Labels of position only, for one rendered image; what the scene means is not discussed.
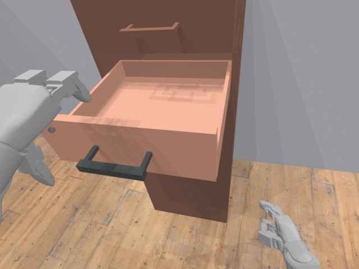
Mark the cabinet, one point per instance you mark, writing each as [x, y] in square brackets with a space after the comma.
[206, 30]

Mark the drawer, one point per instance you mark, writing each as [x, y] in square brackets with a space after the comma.
[174, 108]

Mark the handle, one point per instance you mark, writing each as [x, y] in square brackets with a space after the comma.
[151, 32]
[114, 170]

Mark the robot right forearm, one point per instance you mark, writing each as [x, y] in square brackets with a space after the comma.
[297, 255]

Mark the robot left forearm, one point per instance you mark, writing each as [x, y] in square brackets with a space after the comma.
[10, 160]

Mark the left robot hand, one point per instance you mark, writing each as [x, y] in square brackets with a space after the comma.
[27, 107]

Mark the right robot hand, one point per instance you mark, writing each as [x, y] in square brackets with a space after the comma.
[275, 235]

